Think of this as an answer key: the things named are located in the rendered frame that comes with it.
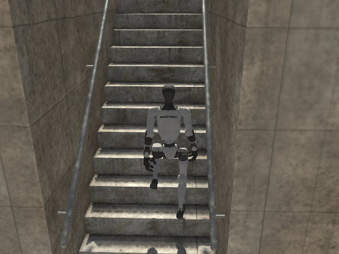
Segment stairs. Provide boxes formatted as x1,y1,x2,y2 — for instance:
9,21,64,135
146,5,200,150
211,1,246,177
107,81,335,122
78,0,216,254

